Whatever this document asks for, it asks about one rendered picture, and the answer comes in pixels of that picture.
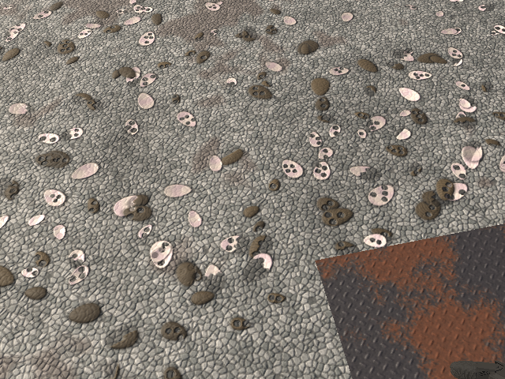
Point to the robot right hand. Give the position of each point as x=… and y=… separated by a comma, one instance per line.
x=478, y=370

